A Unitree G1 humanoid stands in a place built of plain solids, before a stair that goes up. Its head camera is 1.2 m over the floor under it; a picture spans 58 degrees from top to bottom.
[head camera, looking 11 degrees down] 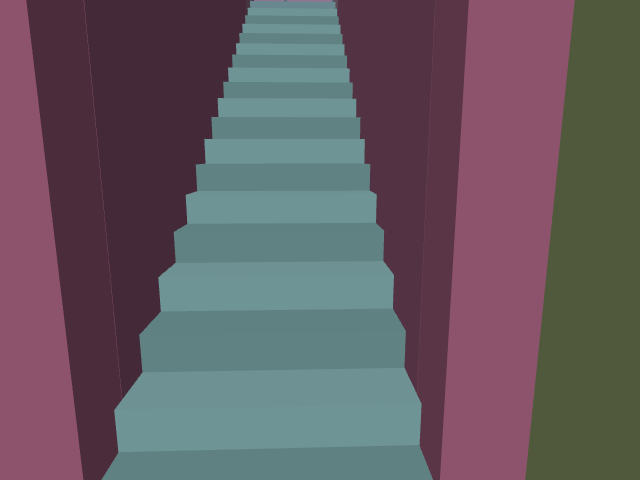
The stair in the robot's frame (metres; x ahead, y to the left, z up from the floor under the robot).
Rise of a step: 0.16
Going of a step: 0.27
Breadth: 1.08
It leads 2 degrees to the left of straight ahead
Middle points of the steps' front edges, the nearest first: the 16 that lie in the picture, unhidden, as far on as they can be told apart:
1.39 0.18 0.33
1.66 0.19 0.49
1.92 0.20 0.66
2.19 0.21 0.82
2.46 0.22 0.99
2.73 0.23 1.15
3.00 0.24 1.31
3.26 0.25 1.48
3.53 0.25 1.64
3.80 0.26 1.81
4.07 0.27 1.97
4.34 0.28 2.13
4.60 0.29 2.30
4.87 0.30 2.46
5.14 0.31 2.63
5.41 0.32 2.79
